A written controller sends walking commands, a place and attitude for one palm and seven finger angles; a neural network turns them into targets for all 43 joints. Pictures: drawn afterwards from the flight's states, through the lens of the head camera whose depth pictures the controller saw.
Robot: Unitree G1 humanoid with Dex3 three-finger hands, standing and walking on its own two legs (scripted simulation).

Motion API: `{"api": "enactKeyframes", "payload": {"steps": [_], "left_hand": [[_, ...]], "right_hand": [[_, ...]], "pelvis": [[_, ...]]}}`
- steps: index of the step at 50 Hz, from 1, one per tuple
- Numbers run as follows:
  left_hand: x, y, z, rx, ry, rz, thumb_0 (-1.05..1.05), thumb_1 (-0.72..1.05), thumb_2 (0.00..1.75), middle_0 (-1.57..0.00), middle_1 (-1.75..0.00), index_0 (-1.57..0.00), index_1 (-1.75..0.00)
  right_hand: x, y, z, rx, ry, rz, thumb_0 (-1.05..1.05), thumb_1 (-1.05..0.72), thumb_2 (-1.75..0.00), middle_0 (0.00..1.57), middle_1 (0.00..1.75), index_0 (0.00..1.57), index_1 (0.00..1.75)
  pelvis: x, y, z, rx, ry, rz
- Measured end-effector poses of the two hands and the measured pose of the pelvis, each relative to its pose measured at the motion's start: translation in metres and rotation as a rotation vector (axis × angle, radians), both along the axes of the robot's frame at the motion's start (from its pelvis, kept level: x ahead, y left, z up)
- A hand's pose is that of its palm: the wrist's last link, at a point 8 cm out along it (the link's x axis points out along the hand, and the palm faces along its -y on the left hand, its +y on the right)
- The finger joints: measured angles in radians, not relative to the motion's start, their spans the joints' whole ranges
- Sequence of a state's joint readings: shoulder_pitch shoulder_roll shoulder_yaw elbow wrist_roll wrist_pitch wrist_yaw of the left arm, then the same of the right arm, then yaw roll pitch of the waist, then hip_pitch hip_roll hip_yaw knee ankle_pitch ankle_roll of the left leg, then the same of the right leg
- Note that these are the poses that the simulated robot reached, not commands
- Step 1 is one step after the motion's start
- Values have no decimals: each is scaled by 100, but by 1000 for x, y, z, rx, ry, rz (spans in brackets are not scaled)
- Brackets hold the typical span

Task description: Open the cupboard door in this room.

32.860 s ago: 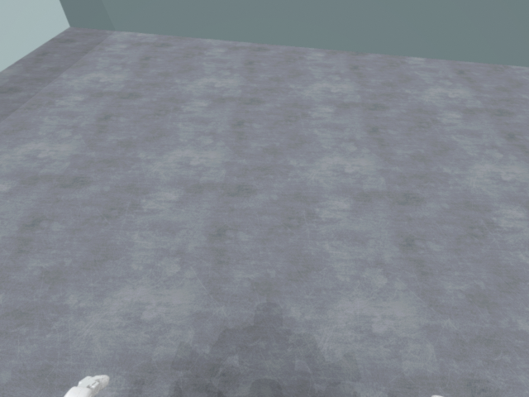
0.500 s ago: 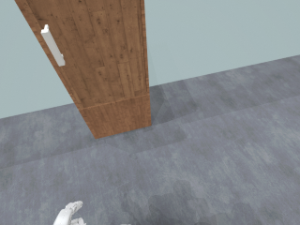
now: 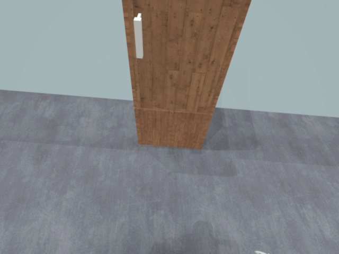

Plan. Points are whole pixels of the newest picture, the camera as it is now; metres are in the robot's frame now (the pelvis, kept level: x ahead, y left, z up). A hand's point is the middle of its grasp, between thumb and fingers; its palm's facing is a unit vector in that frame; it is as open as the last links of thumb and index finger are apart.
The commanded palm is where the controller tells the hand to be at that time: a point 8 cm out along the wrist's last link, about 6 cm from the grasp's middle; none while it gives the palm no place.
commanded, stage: take the last steps up to it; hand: left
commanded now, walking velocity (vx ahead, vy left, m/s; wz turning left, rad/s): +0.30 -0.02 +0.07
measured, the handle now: (139, 36) +0.81 +0.21 +0.07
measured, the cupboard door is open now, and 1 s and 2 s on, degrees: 0 0 0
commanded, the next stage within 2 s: come to a stop and stand still in 0.86 s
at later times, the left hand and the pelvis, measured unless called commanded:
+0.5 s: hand (119, 240) +0.17 +0.15 -0.15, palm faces +0.03 -0.97 -0.22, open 7.4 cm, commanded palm none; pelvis +0.09 -0.04 +0.00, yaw +2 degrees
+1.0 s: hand (124, 245) +0.16 +0.13 -0.18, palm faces +0.20 -0.97 -0.12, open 7.4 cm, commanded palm none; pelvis +0.25 +0.00 +0.00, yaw +5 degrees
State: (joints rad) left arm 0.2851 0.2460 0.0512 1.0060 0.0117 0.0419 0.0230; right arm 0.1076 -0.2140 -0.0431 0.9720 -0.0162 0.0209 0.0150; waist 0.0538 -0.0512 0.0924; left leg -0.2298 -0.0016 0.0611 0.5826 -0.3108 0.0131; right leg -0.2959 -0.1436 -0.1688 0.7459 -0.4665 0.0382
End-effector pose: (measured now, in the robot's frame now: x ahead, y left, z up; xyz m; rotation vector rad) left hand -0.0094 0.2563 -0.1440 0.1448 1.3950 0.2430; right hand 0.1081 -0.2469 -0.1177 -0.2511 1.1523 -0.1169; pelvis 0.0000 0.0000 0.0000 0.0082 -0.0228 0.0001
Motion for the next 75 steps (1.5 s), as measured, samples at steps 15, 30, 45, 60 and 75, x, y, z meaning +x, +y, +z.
{"api": "enactKeyframes", "payload": {"steps": [15, 30, 45, 60, 75], "left_hand": [[60, -9, 21, -48, -68, -51, 0, 91, 89, -20, -30, -19, -30], [163, -74, 31, 4, -173, -39, -1, 93, 89, -20, -30, -20, -30], [139, -95, 13, -128, 102, 124, 0, 91, 89, -20, -30, -20, -30], [275, -15, 5, -57, 37, 45, 0, 91, 89, -20, -30, -20, -30], [350, -53, 26, 69, -157, -59, 0, 91, 89, -19, -30, -19, -30]], "right_hand": [[-59, 15, -1, 40, 134, -103, -1, -92, -89, 20, 30, 21, 30], [-31, -33, -24, 114, 331, -143, 1, -91, -90, 20, 29, 20, 29], [198, 1, -9, 85, 85, 41, 0, -92, -90, 20, 29, 20, 29], [280, 38, 2, 19, 13, -6, -3, -95, -89, 21, 30, 21, 30], [238, -45, -36, 72, 144, -76, 0, -91, -90, 20, 30, 20, 30]], "pelvis": [[37, 4, 18, -3, 0, 18], [118, -52, 12, 12, -1, 34], [217, -25, 12, -29, 23, 85], [281, 10, 13, -26, 15, 63], [285, -51, -1, 8, 13, 57]]}}
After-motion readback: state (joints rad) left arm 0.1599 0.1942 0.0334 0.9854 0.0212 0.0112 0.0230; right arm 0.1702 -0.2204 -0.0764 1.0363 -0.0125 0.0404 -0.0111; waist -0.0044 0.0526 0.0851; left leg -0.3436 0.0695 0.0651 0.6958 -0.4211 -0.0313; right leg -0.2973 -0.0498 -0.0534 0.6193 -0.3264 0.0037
